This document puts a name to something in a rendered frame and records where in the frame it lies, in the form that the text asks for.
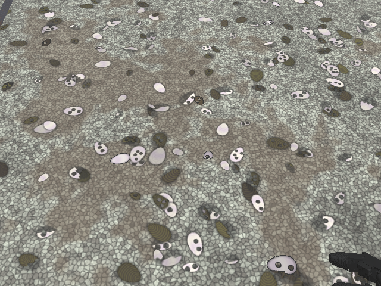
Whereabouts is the right robot hand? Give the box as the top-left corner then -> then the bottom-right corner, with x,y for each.
329,252 -> 381,286

